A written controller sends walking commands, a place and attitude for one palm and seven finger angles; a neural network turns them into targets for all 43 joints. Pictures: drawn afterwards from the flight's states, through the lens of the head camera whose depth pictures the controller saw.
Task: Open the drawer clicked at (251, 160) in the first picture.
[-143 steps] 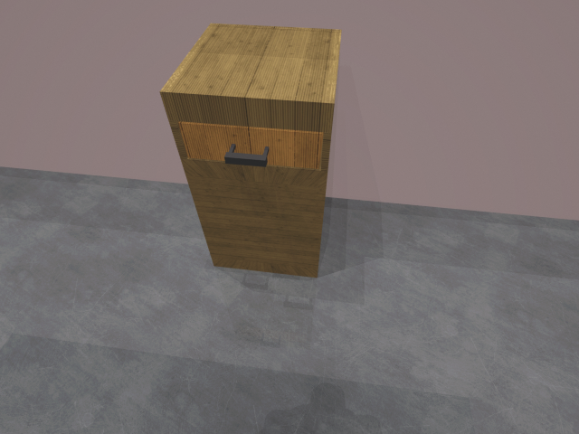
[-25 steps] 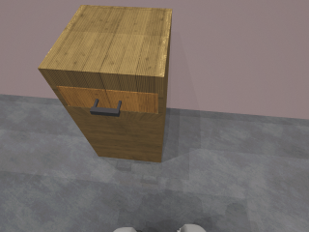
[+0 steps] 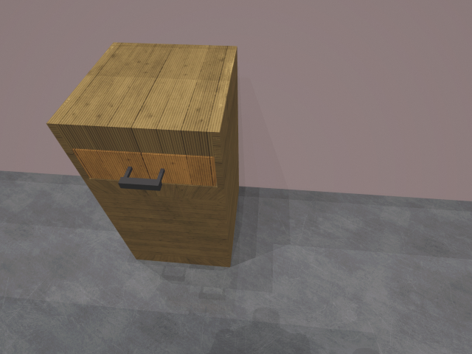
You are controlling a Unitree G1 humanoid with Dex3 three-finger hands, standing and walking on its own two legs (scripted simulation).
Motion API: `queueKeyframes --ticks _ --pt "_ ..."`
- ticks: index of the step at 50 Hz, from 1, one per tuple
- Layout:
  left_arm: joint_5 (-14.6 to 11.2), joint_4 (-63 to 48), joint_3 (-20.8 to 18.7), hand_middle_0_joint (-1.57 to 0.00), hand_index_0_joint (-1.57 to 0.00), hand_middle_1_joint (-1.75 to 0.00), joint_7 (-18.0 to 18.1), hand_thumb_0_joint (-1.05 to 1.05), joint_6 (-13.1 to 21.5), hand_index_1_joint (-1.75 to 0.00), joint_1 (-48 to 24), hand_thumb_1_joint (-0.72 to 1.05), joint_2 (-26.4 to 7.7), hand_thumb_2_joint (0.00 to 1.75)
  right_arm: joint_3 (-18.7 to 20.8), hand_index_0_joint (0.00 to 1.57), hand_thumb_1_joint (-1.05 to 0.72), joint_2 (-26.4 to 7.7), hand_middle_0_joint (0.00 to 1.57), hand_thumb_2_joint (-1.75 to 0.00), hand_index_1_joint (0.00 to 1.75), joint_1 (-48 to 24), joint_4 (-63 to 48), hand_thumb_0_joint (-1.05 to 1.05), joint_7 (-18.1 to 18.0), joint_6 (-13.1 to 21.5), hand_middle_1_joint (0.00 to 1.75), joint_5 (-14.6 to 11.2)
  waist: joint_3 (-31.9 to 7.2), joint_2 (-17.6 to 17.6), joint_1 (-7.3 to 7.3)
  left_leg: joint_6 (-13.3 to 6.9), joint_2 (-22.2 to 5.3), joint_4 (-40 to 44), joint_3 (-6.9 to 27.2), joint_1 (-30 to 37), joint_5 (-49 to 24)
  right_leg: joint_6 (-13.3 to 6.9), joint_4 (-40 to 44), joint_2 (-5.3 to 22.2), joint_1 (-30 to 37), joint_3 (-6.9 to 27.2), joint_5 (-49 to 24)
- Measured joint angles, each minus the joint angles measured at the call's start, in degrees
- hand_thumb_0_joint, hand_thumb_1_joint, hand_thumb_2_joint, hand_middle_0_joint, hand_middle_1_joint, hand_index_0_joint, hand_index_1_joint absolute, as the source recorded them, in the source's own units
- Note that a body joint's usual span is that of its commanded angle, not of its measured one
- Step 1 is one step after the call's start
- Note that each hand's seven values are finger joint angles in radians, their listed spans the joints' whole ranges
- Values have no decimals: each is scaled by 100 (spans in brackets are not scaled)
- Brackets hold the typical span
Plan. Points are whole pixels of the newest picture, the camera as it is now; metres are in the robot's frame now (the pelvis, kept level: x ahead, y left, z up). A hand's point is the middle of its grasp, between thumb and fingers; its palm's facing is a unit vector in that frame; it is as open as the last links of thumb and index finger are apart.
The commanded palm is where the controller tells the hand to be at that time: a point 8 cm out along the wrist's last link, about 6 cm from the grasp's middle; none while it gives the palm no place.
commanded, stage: come to a stop and stand still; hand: left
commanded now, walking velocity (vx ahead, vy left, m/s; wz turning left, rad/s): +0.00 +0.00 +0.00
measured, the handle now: (142, 177) +0.56 +0.29 -0.13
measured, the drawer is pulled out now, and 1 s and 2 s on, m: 0.00 0.00 0.00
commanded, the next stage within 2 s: look again from close up in 0.14 s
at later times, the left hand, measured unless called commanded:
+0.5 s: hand out of the picture +0.03 +0.20 -0.18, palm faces +0.05 -0.98 -0.20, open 7.3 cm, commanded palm none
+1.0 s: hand out of the picture +0.09 +0.27 -0.12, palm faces -0.10 -0.87 -0.49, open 7.4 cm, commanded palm +0.11 +0.30 -0.06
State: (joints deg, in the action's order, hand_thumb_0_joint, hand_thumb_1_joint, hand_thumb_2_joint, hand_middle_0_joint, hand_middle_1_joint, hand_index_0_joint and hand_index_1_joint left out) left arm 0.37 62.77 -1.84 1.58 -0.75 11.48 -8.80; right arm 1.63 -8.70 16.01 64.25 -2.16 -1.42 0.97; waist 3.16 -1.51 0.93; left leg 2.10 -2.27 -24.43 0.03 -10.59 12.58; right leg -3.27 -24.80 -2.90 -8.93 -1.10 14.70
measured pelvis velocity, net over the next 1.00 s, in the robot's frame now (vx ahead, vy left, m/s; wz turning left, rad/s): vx -0.01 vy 0.07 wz -0.01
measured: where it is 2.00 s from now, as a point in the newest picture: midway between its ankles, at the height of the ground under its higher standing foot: outside the picture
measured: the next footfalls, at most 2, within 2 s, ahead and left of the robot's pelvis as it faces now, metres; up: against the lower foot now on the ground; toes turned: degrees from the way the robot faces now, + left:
none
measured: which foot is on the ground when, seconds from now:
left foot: down 0.00-1.00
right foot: down 0.00-1.00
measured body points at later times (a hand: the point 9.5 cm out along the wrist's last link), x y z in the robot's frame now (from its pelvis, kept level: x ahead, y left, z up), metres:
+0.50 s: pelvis +0.02 +0.02 -0.01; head +0.01 +0.02 +0.44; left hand +0.03 +0.25 -0.16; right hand +0.04 -0.23 -0.15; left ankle +0.01 +0.15 -0.74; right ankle -0.01 -0.08 -0.74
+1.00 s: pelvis -0.01 +0.07 -0.01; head +0.00 +0.07 +0.44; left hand +0.10 +0.32 -0.08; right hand +0.06 -0.17 -0.14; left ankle +0.01 +0.15 -0.74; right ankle -0.01 -0.06 -0.73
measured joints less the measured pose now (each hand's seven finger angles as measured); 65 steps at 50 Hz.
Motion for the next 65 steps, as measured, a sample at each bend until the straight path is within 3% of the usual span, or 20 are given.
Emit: queueKeyframes --ticks 12,18,22,34,45,46,48,50,52,54,56,58,61,65 --pt "-20 283 56 -20 -20 -30 30 1 70 -30 384 92 176 90 -64 20 -91 158 20 -90 29 256 122 0 -29 58 30 -8 -66 -20 -20 53 -43 166 22 116 -47 -48 174 -45 122 -20 -48" --pt "47 -100 160 -20 -20 -30 14 1 178 -30 611 92 135 90 -38 20 -91 -71 20 -90 30 359 -388 0 47 61 30 31 -170 -95 40 -167 -49 -645 198 -420 364 -27 -193 -73 -152 -179 183" --pt "35 -231 148 -20 -20 -30 60 1 190 -30 645 91 51 90 -13 20 -91 -236 20 -90 29 256 -463 0 9 107 30 2 -291 16 -13 -61 35 -656 145 -293 440 61 -321 27 -88 -128 311" --pt "23 -455 227 -20 -20 -30 71 0 83 -30 380 91 -257 90 -160 20 -91 -260 20 -90 29 -347 -622 0 66 183 30 -15 -368 211 -128 -341 266 -544 -93 -77 412 355 -276 272 53 93 261" --pt "69 -304 272 -20 -20 -30 110 0 61 -30 510 91 -202 90 -216 20 -92 -167 20 -90 30 -260 -441 0 119 162 30 -54 -247 176 -151 -539 446 -358 -193 -106 230 568 -80 458 24 182 69" --pt "350 -1116 271 -20 -20 -30 113 0 -299 -30 753 91 -218 90 -246 20 -92 -187 20 -90 30 -141 -662 0 101 209 30 -130 -196 186 -182 -553 455 -411 -218 -164 239 538 -172 464 -64 205 74" --pt "853 -3132 398 -20 -20 -31 375 1 -453 -31 1356 90 -388 90 -282 21 -92 -198 20 -90 30 160 -1106 0 -52 728 30 -206 -213 263 -296 -554 521 -409 -320 -274 209 336 -753 541 -463 167 323" --pt "1315 -4541 569 -21 -20 -32 773 1 -445 -32 1620 89 -570 89 -248 21 -91 -222 20 -90 30 269 -1451 0 -151 1192 30 -235 -309 256 -233 -566 609 -489 -348 -470 182 240 -1167 529 -840 115 526" --pt "2126 -5302 636 -21 -20 -33 1121 1 -304 -33 1470 87 -749 88 -220 20 -91 -299 20 -90 30 217 -1840 0 -166 1355 30 -139 -425 199 -99 -597 703 -821 -336 -861 248 131 -1254 429 -1198 164 491" --pt "3104 -5557 626 -21 -20 -35 1449 1 -147 -35 1133 84 -822 87 -176 20 -91 -446 20 -90 30 66 -2204 1 -97 1250 30 -9 -608 16 -34 -618 703 -1248 -322 -1304 386 122 -1593 335 -1608 283 434" --pt "4045 -5641 574 -21 -20 -37 1810 1 14 -37 942 80 -853 85 -124 20 -91 -532 20 -90 30 -163 -2522 1 18 996 30 102 -849 -97 -68 -582 637 -1594 -415 -1707 543 152 -1926 223 -2032 426 619" --pt "4808 -5702 551 -21 -21 -39 2082 1 188 -40 913 77 -829 84 -66 20 -90 -556 20 -90 30 -401 -2852 1 153 685 30 155 -991 -101 -135 -585 579 -1875 -535 -2010 656 161 -2187 141 -2371 558 621" --pt "5623 -5806 645 -21 -21 -43 2292 1 404 -44 1097 70 -733 81 -12 20 -90 -584 20 -90 30 -671 -3282 1 296 212 30 178 -1061 -17 -278 -599 535 -2196 -621 -2291 808 206 -2523 89 -2686 634 690" --pt "6300 -5985 755 -23 -23 -49 2477 0 580 -49 1410 61 -788 77 33 20 -90 -619 20 -90 30 -867 -3670 1 358 -226 30 263 -1042 136 -523 -572 508 -2590 -510 -2635 980 173 -2849 67 -2967 504 880"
